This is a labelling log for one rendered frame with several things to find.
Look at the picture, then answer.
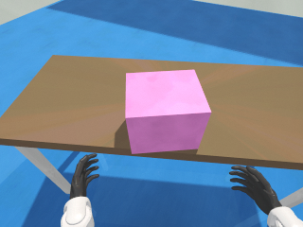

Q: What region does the right robot forearm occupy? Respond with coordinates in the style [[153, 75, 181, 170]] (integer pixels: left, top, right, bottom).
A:
[[267, 206, 303, 227]]

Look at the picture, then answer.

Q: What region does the robot right hand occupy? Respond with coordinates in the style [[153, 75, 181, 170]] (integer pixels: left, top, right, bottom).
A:
[[229, 166, 282, 216]]

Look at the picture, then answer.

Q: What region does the carton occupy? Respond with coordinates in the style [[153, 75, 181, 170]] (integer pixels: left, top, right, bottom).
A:
[[125, 69, 212, 154]]

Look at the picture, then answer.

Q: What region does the table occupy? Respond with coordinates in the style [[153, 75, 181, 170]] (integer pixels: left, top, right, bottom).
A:
[[0, 55, 303, 208]]

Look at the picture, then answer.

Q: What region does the left robot forearm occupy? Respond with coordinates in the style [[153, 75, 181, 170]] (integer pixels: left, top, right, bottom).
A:
[[61, 197, 95, 227]]

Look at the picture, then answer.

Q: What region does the robot left hand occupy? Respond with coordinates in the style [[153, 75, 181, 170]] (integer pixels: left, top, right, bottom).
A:
[[69, 153, 99, 200]]

